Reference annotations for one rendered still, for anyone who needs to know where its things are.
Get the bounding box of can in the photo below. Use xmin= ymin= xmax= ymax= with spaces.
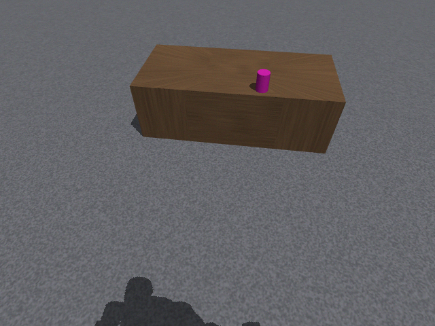
xmin=256 ymin=69 xmax=271 ymax=93

